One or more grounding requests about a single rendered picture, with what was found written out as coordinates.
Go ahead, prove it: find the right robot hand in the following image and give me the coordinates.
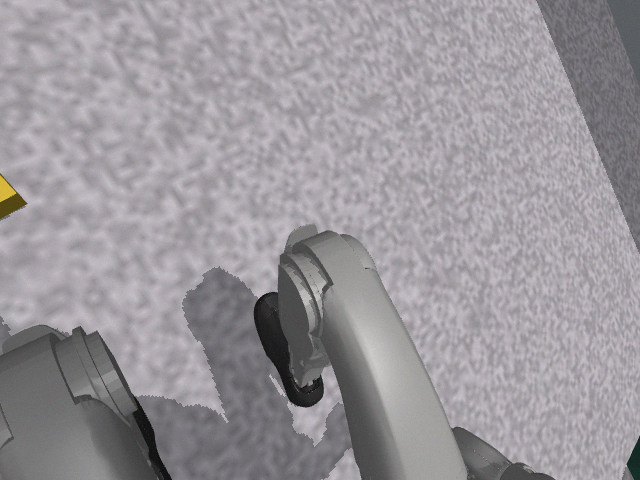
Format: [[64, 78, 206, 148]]
[[451, 427, 513, 480]]

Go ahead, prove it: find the left robot foot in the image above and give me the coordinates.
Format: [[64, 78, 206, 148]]
[[132, 394, 172, 480]]

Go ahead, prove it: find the right robot arm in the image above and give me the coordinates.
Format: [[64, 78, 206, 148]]
[[500, 462, 556, 480]]

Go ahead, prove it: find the carton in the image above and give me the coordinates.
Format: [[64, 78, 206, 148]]
[[0, 174, 27, 219]]

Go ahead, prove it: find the right robot foot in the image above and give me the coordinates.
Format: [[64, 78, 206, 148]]
[[254, 292, 324, 407]]

